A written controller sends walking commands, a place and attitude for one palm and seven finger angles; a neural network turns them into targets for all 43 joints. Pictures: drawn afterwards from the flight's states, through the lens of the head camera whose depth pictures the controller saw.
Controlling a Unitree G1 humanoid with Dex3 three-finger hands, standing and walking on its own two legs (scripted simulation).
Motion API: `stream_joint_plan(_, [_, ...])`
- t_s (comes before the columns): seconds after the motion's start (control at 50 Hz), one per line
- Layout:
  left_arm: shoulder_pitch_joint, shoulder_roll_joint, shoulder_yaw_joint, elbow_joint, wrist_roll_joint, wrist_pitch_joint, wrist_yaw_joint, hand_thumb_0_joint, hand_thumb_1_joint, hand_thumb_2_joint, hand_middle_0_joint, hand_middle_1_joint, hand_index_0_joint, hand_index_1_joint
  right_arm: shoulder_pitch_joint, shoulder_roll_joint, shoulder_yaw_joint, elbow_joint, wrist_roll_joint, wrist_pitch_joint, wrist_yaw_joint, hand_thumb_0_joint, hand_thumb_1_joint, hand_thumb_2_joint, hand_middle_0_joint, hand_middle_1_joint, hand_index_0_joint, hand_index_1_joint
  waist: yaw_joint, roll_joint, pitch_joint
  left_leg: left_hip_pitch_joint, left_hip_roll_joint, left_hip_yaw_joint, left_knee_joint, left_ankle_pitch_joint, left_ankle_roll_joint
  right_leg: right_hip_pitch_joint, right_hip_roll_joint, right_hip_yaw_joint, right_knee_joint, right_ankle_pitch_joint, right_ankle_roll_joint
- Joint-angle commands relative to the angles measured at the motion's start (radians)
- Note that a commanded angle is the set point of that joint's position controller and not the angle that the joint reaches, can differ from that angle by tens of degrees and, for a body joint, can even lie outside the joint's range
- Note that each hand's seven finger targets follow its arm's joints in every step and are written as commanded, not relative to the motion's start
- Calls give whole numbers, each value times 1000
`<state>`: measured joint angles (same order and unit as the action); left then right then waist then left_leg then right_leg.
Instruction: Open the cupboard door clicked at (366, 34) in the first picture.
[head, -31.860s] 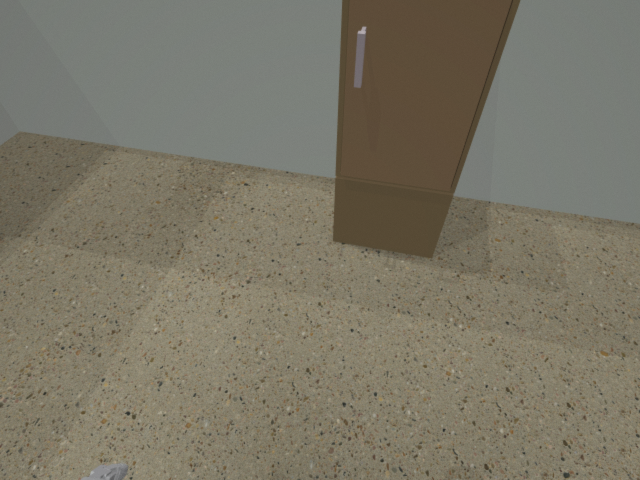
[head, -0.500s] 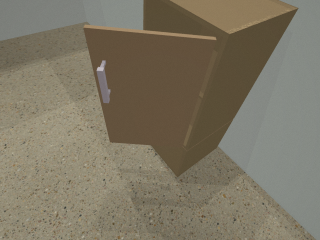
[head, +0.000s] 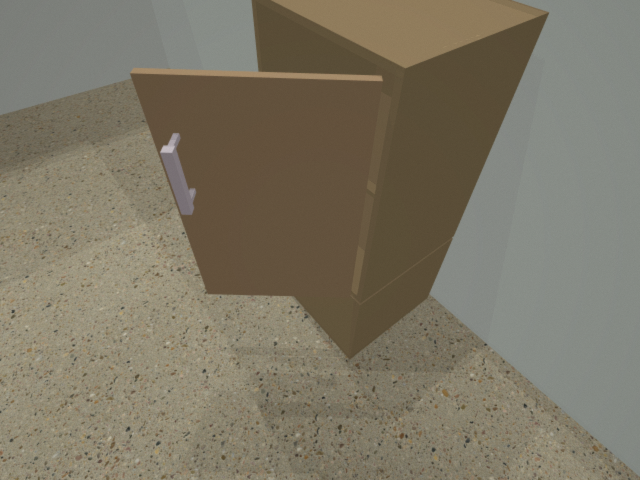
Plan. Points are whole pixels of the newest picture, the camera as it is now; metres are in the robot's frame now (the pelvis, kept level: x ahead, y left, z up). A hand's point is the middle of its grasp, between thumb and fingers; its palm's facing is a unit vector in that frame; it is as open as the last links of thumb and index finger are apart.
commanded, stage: come to a stop and stand still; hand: left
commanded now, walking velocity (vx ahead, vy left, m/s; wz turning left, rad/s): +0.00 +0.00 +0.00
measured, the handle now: (181, 175) +0.58 +0.27 +0.03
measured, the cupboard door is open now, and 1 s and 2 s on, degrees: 51 51 51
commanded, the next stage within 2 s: look again from close up in 0.56 s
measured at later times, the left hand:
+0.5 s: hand out of the picture +0.02 +0.16 -0.18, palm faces +0.05 -0.98 -0.17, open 7.3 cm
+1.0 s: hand out of the picture +0.05 +0.22 -0.18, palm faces -0.02 -0.97 -0.25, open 7.4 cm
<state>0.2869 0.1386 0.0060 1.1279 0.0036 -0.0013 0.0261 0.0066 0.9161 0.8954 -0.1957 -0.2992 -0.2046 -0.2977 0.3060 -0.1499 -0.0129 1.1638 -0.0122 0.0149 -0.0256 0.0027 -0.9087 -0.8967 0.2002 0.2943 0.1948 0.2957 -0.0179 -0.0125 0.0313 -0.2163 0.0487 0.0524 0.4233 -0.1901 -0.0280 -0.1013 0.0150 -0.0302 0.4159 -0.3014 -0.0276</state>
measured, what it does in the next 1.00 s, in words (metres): stands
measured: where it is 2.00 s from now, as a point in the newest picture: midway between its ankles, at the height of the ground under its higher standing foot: outside the picture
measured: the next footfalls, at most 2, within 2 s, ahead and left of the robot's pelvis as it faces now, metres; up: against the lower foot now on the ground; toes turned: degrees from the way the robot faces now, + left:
none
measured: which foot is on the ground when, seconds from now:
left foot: down 0.00-1.00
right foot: down 0.00-1.00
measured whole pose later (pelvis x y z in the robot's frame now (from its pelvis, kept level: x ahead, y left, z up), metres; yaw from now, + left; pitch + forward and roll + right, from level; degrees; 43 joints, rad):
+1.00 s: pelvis +0.01 +0.03 -0.01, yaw -2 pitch -1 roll +0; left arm 0.28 0.19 0.00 1.03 0.02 -0.01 0.04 0.00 0.90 0.90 -0.19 -0.30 -0.20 -0.30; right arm 0.25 -0.18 0.00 1.03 -0.01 -0.01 -0.02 0.00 -0.93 -0.90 0.20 0.29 0.20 0.30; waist 0.00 0.02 0.02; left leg -0.26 0.02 0.08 0.57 -0.29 0.02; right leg -0.15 -0.02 0.02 0.55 -0.39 0.02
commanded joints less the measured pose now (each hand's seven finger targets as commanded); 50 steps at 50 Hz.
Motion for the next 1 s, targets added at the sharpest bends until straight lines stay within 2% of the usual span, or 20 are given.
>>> stream_joint_plan(0.0, [51,106,19,-22,-4,-16,9,0,900,900,-200,-300,-200,-300,38,-76,-14,-25,-4,-20,-12,0,-900,-900,200,300,200,300,11,-5,44,47,48,-52,-35,93,21,-105,-128,105,-124,141,-21])
stream_joint_plan(0.04, [56,96,18,-19,-3,-15,11,0,900,900,-200,-300,-200,-300,43,-71,-13,-21,-4,-19,-13,0,-900,-900,200,300,200,300,11,-2,58,45,51,-51,-35,94,22,-108,-127,100,-124,152,-20])
stream_joint_plan(0.18, [71,92,22,-17,-2,-16,13,0,900,900,-200,-300,-200,-300,48,-67,-14,-21,-3,-24,-19,0,-900,-900,200,300,200,300,15,-5,20,61,57,-48,-20,160,25,-62,-126,84,-92,278,-15])
stream_joint_plan(0.24, [71,88,22,-16,0,-17,14,0,900,900,-200,-300,-200,-300,41,-64,-15,-23,-2,-25,-21,0,-900,-900,200,300,200,300,12,-1,32,65,59,-46,-19,173,25,-65,-124,86,-88,312,-14])
stream_joint_plan(0.44, [70,98,22,-17,3,-18,14,0,900,900,-200,-300,-200,-300,9,-79,-14,-34,-2,-27,-23,0,-900,-900,200,300,200,300,14,-7,21,93,61,-42,-15,227,27,-47,-127,79,-81,394,-4])
stream_joint_plan(0.62, [66,106,18,-17,3,-18,14,0,900,900,-200,-300,-200,-300,-16,-93,-12,-44,-1,-27,-23,0,-900,-900,200,300,200,300,18,-6,22,107,60,-46,-22,234,28,-40,-125,80,-93,396,-1])
stream_joint_plan(0.64, [157,121,13,-6,27,-54,58,0,900,900,-200,-300,-200,-300,-116,-121,-16,-126,8,-45,-7,0,-900,-900,200,300,200,300,50,48,44,53,51,17,234,300,16,-124,-176,168,-78,828,57])
stream_joint_plan(0.66, [102,173,23,-63,23,-62,52,0,900,900,-200,-300,-200,-300,-53,-61,-8,-159,3,-39,2,0,-900,-900,200,300,200,300,-8,12,-6,-50,16,-13,201,-37,34,-12,-208,171,-5,906,6])
stream_joint_plan(0.68, [67,169,17,-78,20,-64,46,0,900,900,-200,-300,-200,-300,-19,-63,-11,-160,4,-38,3,0,-900,-900,200,300,200,300,-21,-14,-54,-50,15,-9,146,-78,37,10,-191,143,35,814,-30])
stream_joint_plan(0.7, [70,156,15,-97,17,-66,42,0,900,900,-200,-300,-200,-300,-2,-77,-13,-167,4,-43,4,0,-900,-900,200,300,200,300,-20,-13,-100,-10,17,-15,113,23,41,21,-159,128,76,772,-34])
stream_joint_plan(0.72, [69,153,17,-103,15,-66,41,0,900,900,-200,-300,-200,-300,23,-95,-14,-163,-2,-51,3,0,-900,-900,200,300,200,300,-18,39,-135,45,29,-23,118,229,55,22,-135,94,128,784,-26])
stream_joint_plan(0.74, [90,145,19,-107,9,-63,41,0,900,900,-200,-300,-200,-300,27,-113,-16,-166,-1,-52,-1,0,-900,-900,200,300,200,300,-5,42,-148,75,54,-34,151,363,65,-4,-114,84,128,677,-19])
stream_joint_plan(0.76, [89,139,17,-106,9,-52,40,0,900,900,-200,-300,-200,-300,15,-119,-16,-171,2,-50,-4,0,-900,-900,200,300,200,300,2,70,-121,78,66,-39,153,414,67,-33,-107,74,117,552,-15])
stream_joint_plan(0.8, [80,124,11,-116,12,-32,38,0,900,900,-200,-300,-200,-300,-3,-127,-14,-185,1,-42,-7,0,-900,-900,200,300,200,300,6,48,-39,44,77,-67,119,333,72,-98,-80,72,83,298,-15])
stream_joint_plan(0.82, [80,121,9,-115,14,-28,35,0,900,900,-200,-300,-200,-300,-12,-124,-11,-184,-2,-42,-6,0,-900,-900,200,300,200,300,15,58,-9,25,74,-71,101,316,76,-106,-78,74,75,259,-13])
stream_joint_plan(0.84, [75,127,8,-118,13,-22,33,0,900,900,-200,-300,-200,-300,-19,-129,-12,-187,-3,-38,-5,0,-900,-900,200,300,200,300,14,42,16,13,72,-76,86,252,76,-124,-73,76,68,196,-12])
stream_joint_plan(0.88, [58,131,5,-123,11,-14,26,0,900,900,-200,-300,-200,-300,-34,-131,-11,-189,-3,-34,-2,0,-900,-900,200,300,200,300,18,10,58,-25,67,-87,32,75,77,-155,-71,84,42,67,-7])
stream_joint_plan(0.92, [46,135,5,-129,15,-12,22,0,900,900,-200,-300,-200,-300,-37,-129,-10,-186,-5,-36,2,0,-900,-900,200,300,200,300,19,7,86,-52,60,-92,-3,5,80,-163,-70,84,29,20,-6])
stream_joint_plan(0.94, [47,144,5,-128,13,-10,19,0,900,900,-200,-300,-200,-300,-35,-140,-9,-185,-6,-36,3,0,-900,-900,200,300,200,300,20,27,72,-45,58,-98,-17,-26,79,-165,-69,86,31,-5,-5])
stream_joint_plan(0.98, [46,151,4,-129,13,-8,16,0,900,900,-200,-300,-200,-300,-39,-146,-10,-183,-6,-36,5,0,-900,-900,200,300,200,300,24,24,74,-53,61,-109,-45,-93,82,-173,-70,85,24,-41,-5])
